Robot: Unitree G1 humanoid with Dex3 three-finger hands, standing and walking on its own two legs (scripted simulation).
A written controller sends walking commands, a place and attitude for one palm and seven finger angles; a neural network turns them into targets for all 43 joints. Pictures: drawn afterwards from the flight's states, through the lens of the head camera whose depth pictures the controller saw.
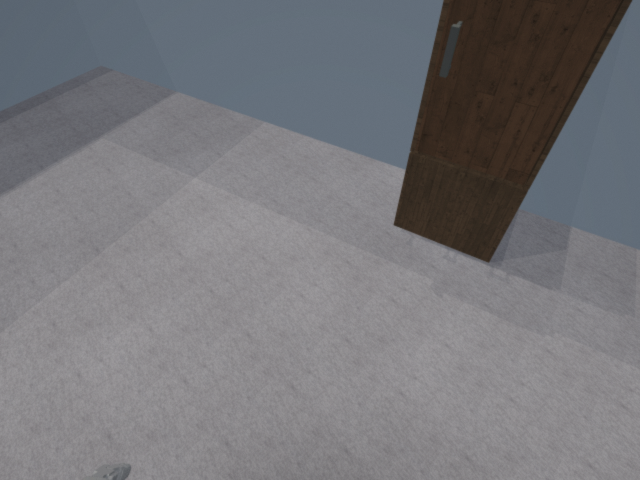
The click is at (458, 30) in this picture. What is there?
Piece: cupboard door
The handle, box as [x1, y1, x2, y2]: [439, 21, 462, 77]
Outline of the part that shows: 461,21 451,26 440,69 440,76 445,77 447,75 457,35 462,22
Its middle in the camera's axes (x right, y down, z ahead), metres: +0.37 -0.54 +1.09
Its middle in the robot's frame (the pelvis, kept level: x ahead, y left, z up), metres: +1.20 -0.30 +0.03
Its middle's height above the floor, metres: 0.80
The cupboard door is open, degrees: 0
